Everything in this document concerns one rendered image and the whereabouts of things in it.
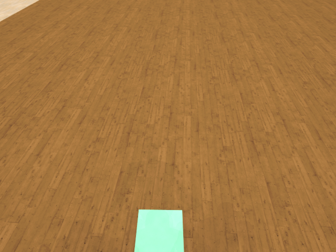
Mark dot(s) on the carton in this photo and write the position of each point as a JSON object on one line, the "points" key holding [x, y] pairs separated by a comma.
{"points": [[159, 231]]}

